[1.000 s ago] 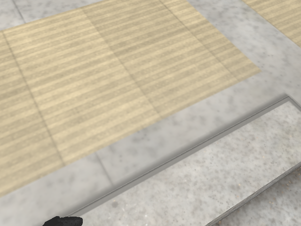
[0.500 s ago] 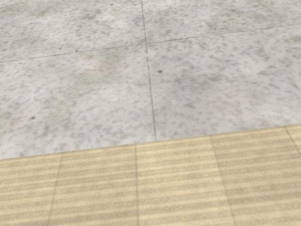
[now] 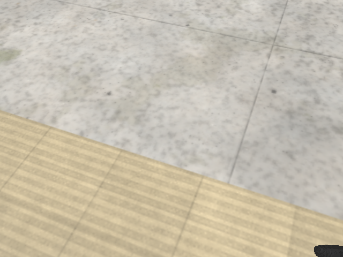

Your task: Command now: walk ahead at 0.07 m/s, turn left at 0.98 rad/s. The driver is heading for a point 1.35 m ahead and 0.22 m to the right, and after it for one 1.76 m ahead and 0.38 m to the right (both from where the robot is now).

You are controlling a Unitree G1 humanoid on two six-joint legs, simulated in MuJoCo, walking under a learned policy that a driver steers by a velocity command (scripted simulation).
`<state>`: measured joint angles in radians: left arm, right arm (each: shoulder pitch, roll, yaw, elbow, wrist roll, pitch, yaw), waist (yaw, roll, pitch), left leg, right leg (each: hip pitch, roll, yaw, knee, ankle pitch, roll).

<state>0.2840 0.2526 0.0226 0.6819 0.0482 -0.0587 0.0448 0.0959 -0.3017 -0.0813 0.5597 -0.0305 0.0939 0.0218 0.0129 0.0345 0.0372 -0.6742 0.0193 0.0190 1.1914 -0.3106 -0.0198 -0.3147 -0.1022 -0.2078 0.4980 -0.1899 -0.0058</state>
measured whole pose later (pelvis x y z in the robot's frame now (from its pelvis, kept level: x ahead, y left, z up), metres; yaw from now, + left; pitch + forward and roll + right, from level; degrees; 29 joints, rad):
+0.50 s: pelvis +0.05 -0.01 -0.01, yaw +12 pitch +0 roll +1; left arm 0.26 0.21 0.00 0.70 0.02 0.03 0.00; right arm 0.22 -0.24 -0.03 0.63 -0.02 0.06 -0.02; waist 0.01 0.04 0.00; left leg -0.37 -0.04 -0.01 0.68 -0.39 0.02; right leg -0.32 0.01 -0.03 0.61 -0.27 -0.05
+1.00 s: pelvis +0.02 +0.02 +0.01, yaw -13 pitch +2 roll +0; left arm 0.21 0.33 0.10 0.68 0.02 0.06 -0.04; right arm 0.22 -0.26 -0.01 0.61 -0.03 0.01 -0.05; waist 0.01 -0.06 0.03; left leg -0.20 -0.02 0.07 0.40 -0.23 0.06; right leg -0.58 0.06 0.05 1.16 -0.36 0.06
